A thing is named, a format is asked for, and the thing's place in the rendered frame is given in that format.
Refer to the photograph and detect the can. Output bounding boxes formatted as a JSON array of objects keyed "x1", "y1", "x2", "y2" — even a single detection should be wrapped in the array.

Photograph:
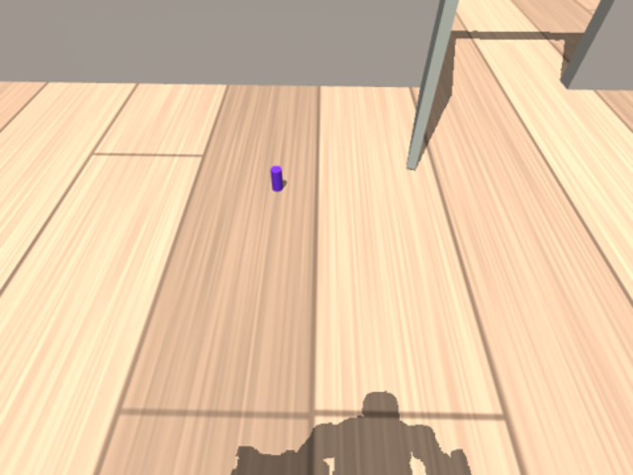
[{"x1": 270, "y1": 166, "x2": 283, "y2": 192}]

